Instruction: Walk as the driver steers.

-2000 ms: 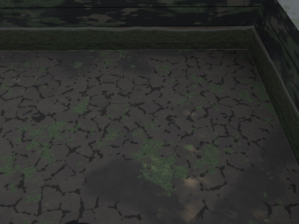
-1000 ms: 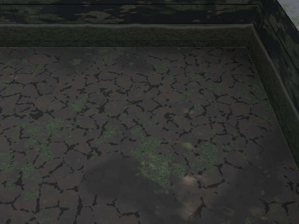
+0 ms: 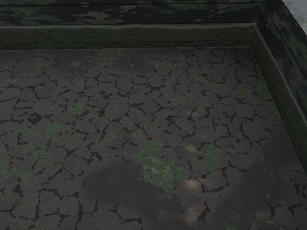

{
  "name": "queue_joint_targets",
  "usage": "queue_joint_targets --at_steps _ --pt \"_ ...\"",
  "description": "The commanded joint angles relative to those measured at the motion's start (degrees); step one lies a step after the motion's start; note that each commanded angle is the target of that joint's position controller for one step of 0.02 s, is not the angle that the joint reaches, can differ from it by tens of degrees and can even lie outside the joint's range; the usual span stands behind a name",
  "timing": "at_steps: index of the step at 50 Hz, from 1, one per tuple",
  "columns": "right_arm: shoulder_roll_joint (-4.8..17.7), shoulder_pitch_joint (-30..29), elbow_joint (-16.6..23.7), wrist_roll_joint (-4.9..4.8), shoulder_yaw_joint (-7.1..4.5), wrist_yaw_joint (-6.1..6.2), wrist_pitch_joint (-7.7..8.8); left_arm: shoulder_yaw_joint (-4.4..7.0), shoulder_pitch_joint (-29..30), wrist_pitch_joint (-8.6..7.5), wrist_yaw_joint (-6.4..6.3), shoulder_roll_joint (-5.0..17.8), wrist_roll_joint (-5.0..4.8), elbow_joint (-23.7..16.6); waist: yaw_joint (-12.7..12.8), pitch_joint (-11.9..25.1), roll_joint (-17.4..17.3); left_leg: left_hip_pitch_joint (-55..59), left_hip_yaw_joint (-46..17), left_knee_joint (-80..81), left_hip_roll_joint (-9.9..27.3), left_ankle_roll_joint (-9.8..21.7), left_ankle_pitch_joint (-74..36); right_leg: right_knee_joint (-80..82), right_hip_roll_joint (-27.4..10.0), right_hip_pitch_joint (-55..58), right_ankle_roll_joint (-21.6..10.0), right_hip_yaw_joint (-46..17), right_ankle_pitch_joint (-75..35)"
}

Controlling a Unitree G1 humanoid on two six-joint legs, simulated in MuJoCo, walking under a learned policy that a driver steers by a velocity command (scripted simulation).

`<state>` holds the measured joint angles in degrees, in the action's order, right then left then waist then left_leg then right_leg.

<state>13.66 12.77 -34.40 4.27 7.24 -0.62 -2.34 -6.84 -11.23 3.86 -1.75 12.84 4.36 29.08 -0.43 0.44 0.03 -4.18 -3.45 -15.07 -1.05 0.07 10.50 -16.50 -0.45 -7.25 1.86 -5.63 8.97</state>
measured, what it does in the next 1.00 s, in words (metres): stands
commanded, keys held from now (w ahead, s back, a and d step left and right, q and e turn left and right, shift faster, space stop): no key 0.84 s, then w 0.16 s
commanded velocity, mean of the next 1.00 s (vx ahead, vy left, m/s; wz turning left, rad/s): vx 0.10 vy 0.00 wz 0.00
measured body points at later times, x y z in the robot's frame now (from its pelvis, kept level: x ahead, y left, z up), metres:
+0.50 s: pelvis +0.00 +0.00 +0.00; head +0.00 +0.00 +0.45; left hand +0.10 +0.24 -0.11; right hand +0.07 -0.25 -0.12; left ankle -0.03 +0.12 -0.75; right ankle +0.00 -0.14 -0.75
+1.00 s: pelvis +0.00 +0.01 +0.00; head +0.00 +0.01 +0.45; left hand +0.07 +0.24 -0.13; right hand +0.05 -0.23 -0.13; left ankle -0.03 +0.12 -0.75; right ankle +0.00 -0.14 -0.75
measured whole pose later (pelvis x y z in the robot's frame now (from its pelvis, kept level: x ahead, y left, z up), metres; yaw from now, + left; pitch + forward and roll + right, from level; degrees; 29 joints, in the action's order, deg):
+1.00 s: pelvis +0.00 +0.01 +0.00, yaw -1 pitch +0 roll +0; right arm 12.4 21.4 -43.3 1.8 4.7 0.9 -3.2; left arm -3.8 -21.7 4.4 -2.6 12.6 2.3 38.9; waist 0.2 0.9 0.6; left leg -2.5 -3.4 -11.2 -1.6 0.6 8.6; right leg -13.5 -1.1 -6.2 2.4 -6.7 7.3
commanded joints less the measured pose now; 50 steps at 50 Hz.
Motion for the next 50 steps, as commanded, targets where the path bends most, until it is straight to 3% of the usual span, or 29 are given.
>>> queue_joint_targets --at_steps 1,12,13,14,18,20,42,43,46,47,50 --pt "5.7 2.3 3.4 0.02 -1.47 -0.43 0.80 1.66 0.2 -0.60 0.41 6.1 -0.19 -3.8 -0.4 2.7 0.8 1.6 -4.3 1.2 4.1 2.2 -16.1 2.1 -3.2 2.0 -2.1 -3.6 -18.6" --pt "7.1 4.6 1.1 -2.04 -3.43 -0.76 0.36 3.37 -1.8 -0.13 0.82 7.1 -1.66 -0.3 0.1 1.4 0.4 0.5 -4.9 4.0 5.0 2.4 -9.4 4.5 -3.8 2.1 -3.1 -4.1 -11.2" --pt "8.2 5.0 -0.5 -2.88 -3.99 -0.23 -0.04 3.82 -3.9 0.22 0.42 7.7 -1.51 1.3 1.0 2.0 0.0 0.0 -4.6 4.7 4.2 2.5 -3.9 4.4 -3.1 3.5 -3.2 -3.5 -6.4" --pt "6.8 4.8 0.8 -2.43 -3.61 -0.51 0.18 3.62 -2.2 -0.07 0.67 7.1 -2.01 0.2 0.0 -0.4 0.5 -0.7 -4.7 4.7 4.8 2.4 -7.7 4.8 -3.7 1.2 -3.2 -4.0 -10.0" --pt "7.1 7.2 -0.7 -2.50 -4.04 -0.39 0.09 3.97 -4.0 -0.19 0.67 7.0 -2.20 1.6 0.1 0.5 0.4 0.6 -4.6 4.4 4.7 2.6 -9.2 4.8 -3.5 1.1 -3.3 -3.8 -10.6" --pt "7.7 7.2 -2.0 -3.36 -4.48 0.42 -0.34 4.36 -5.9 0.24 0.04 7.4 -2.09 3.0 0.8 -0.4 0.1 -1.2 -4.1 5.3 3.7 2.4 -4.0 4.7 -2.7 1.9 -3.1 -3.2 -6.3" --pt "5.7 11.2 -7.8 -3.85 -5.15 1.75 -1.04 5.28 -12.4 0.09 -0.61 5.9 -2.84 8.1 0.7 -2.3 0.3 0.8 -3.1 5.7 2.8 3.1 -9.6 4.7 -2.0 -0.5 -2.6 -2.3 -8.2" --pt "5.2 11.7 -8.2 -3.68 -4.95 1.79 -1.08 5.14 -13.0 0.16 -0.66 5.4 -2.69 8.4 0.8 -1.5 0.3 1.0 -3.0 6.2 2.6 3.1 -6.7 5.2 -1.8 0.0 -2.6 -2.1 -5.6" --pt "4.4 10.0 -7.8 -3.40 -4.50 2.03 -0.92 4.82 -11.8 0.22 -1.00 5.0 -2.45 8.1 0.8 -3.6 0.4 -1.0 -2.8 7.6 1.9 2.9 0.7 5.9 -1.1 -0.8 -2.3 -1.6 -0.9" --pt "2.2 7.3 -4.9 -2.49 -3.40 1.64 -0.25 4.13 -7.7 -0.31 -0.88 3.9 -2.39 5.2 0.1 -5.1 0.3 -1.1 -2.8 6.8 2.1 2.5 -4.2 5.8 -1.4 -3.2 -1.9 -2.0 -5.8" --pt "3.6 8.0 -3.5 -1.87 -3.01 1.46 0.43 3.58 -7.7 -0.68 -1.07 4.3 -1.43 3.3 0.0 -0.8 -0.1 1.0 -2.8 4.9 2.1 2.9 -8.0 4.1 -0.7 -1.2 -1.6 -1.3 -7.6"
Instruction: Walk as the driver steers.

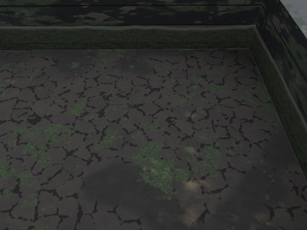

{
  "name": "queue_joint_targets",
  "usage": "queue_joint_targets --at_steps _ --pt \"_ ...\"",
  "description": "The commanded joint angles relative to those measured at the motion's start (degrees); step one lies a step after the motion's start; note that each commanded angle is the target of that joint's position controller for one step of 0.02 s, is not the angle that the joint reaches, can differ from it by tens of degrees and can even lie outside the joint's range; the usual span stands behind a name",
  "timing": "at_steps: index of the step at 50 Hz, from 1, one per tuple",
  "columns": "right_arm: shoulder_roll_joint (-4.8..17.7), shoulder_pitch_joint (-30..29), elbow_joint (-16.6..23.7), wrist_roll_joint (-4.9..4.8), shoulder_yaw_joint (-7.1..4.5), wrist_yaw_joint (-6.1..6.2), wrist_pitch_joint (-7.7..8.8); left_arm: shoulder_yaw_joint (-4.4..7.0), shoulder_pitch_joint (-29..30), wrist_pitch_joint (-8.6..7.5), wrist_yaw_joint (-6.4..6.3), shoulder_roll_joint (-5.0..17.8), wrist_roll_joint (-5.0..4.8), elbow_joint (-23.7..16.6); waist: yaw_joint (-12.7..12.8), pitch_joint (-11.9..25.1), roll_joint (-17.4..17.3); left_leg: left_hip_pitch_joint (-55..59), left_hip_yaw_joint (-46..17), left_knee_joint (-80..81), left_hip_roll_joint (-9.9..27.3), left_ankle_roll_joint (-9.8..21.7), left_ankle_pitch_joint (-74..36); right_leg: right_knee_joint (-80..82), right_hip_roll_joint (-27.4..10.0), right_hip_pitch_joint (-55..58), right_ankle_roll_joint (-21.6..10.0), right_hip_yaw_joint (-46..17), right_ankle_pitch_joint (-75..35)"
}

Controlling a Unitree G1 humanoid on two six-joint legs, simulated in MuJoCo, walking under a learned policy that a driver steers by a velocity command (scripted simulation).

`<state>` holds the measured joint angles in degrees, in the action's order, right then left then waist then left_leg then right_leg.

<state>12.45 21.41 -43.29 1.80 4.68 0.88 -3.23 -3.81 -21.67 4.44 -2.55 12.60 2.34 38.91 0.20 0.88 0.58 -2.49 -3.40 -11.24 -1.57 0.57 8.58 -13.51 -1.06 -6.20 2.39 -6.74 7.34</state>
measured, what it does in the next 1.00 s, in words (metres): stands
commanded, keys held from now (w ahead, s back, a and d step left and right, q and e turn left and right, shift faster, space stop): w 0.16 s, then no key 0.84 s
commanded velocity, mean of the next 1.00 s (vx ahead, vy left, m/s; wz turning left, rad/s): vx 0.14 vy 0.00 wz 0.00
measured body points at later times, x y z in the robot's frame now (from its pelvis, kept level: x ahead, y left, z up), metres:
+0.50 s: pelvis +0.00 +0.00 +0.00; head +0.00 +0.00 +0.45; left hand +0.13 +0.23 -0.10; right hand +0.09 -0.24 -0.12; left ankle -0.03 +0.12 -0.75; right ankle +0.00 -0.15 -0.75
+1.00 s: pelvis +0.00 +0.00 +0.00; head +0.00 +0.00 +0.45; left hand +0.05 +0.24 -0.13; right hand +0.04 -0.24 -0.14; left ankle -0.03 +0.12 -0.75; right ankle +0.00 -0.15 -0.75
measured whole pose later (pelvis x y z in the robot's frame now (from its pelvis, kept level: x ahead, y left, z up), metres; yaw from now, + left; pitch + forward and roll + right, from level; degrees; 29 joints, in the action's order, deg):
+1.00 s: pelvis +0.00 +0.00 +0.00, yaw +0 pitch +0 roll +0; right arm 13.5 21.5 -45.0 0.4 3.5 1.1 -3.8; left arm -3.0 -22.0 4.3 -2.1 13.1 1.4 40.6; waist 0.4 0.5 0.5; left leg -2.3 -3.9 -11.1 -1.4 0.4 8.3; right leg -13.1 -0.9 -6.0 2.3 -6.9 6.9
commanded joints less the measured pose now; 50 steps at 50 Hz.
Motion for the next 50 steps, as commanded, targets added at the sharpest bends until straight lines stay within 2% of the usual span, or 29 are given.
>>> queue_joint_targets --at_steps 1,2,4,5,9,12,23,29,30,31,35,50 --pt "4.9 -0.9 6.1 0.76 -0.23 -0.07 1.40 0.29 2.9 -1.30 -0.33 4.4 0.81 -7.2 -0.5 -1.1 -0.8 -0.9 -2.9 0.9 2.6 2.5 -5.8 0.7 0.1 -2.2 -2.0 0.1 -5.4" --pt "6.6 -0.2 4.8 0.15 -0.76 0.40 1.05 0.50 0.6 -1.02 -0.69 5.3 1.12 -5.9 0.3 -0.2 -0.8 -1.4 -3.0 1.6 2.1 2.8 -1.0 0.6 0.5 -0.2 -2.0 0.6 -1.3" --pt "6.2 -2.0 6.0 0.06 -0.47 0.49 1.06 0.23 1.9 -1.01 -0.86 5.2 1.00 -6.9 0.3 -2.9 -0.6 -3.3 -3.0 1.9 1.9 2.8 0.7 0.0 0.9 -1.5 -1.9 1.0 -0.3" --pt "4.5 -3.4 8.2 0.90 0.34 -0.09 1.44 -0.31 4.4 -1.29 -0.53 4.3 0.69 -9.0 -0.4 -4.1 -1.0 -3.1 -2.9 0.9 2.3 2.8 -3.3 -0.5 0.9 -3.9 -1.9 0.9 -2.7" --pt "5.0 -3.8 9.9 1.86 0.83 -0.81 1.52 -0.95 6.1 -1.43 0.00 4.5 1.66 -11.2 -0.5 -0.5 -0.6 -1.0 -3.4 -1.4 2.9 2.9 -11.7 -1.1 -0.1 -2.6 -1.5 0.0 -9.2" --pt "6.5 -1.6 8.9 1.52 0.42 -1.08 1.54 -0.70 5.1 -1.18 0.36 6.0 1.32 -10.6 -0.6 0.4 0.0 0.4 -4.1 -1.0 3.7 2.1 -16.4 -0.3 -1.7 0.1 -1.9 -1.6 -15.4" --pt "7.4 -1.3 7.4 0.04 -1.15 -1.82 0.99 0.67 5.9 -0.79 1.09 6.7 0.09 -8.6 -0.4 -0.1 0.0 -0.1 -4.9 1.3 4.7 2.3 -9.2 1.6 -2.7 0.1 -2.9 -2.4 -9.1" --pt "7.6 0.5 6.3 -0.32 -1.63 -1.58 0.84 1.18 4.5 -0.87 1.08 6.8 -0.37 -7.4 -0.5 -0.6 -0.2 -0.5 -4.7 1.5 4.6 2.3 -8.1 1.8 -2.6 -0.5 -3.1 -2.3 -8.4" --pt "8.6 0.3 5.1 -0.92 -2.10 -0.99 0.51 1.48 3.0 -0.54 0.66 7.2 -0.13 -6.1 0.3 -0.6 -0.6 -1.4 -4.3 1.8 3.8 2.2 -4.4 1.6 -1.9 0.6 -3.0 -1.7 -5.1" --pt "8.4 0.4 5.0 -1.07 -2.11 -0.75 0.44 1.54 2.6 -0.47 0.51 7.3 -0.26 -5.9 0.2 -1.5 -0.4 -2.2 -4.2 2.1 3.6 2.1 -3.2 1.7 -1.8 0.3 -3.0 -1.7 -4.5" --pt "7.8 1.2 3.7 -1.11 -2.26 -0.34 0.34 1.80 1.5 -0.50 0.38 6.9 -0.67 -4.6 0.1 -2.7 0.0 -2.2 -3.8 2.0 3.3 2.0 -4.2 1.8 -1.7 -0.7 -3.1 -1.7 -5.9" --pt "6.7 3.5 0.1 -1.42 -2.56 0.47 -0.17 2.30 -3.0 -0.67 0.22 6.0 -0.94 -0.9 0.1 -3.3 -0.1 -1.2 -3.2 1.9 3.0 2.3 -6.8 2.0 -1.1 -1.5 -3.0 -1.1 -6.6"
